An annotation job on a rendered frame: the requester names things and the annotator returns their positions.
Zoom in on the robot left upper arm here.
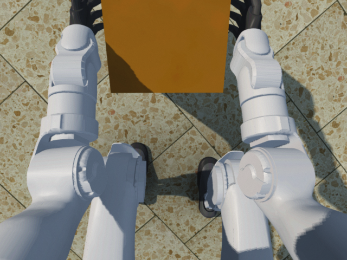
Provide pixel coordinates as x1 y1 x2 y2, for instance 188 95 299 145
0 145 108 260

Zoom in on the left robot shin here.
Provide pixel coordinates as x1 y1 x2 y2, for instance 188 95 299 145
103 142 140 167

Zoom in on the robot right upper arm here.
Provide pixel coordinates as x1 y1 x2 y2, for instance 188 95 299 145
237 147 347 260

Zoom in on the carton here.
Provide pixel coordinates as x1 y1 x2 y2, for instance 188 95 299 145
101 0 231 93

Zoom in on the right robot hand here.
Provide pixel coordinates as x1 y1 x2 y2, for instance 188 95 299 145
228 0 262 40

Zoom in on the robot right forearm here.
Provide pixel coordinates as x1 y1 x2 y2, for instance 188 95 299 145
230 28 316 176

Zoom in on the robot left forearm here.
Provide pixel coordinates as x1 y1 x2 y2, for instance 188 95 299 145
27 24 101 190

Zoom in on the left robot hand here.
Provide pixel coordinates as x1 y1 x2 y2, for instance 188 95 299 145
69 0 104 35

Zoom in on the left robot foot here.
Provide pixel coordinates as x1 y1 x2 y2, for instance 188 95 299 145
131 142 149 174

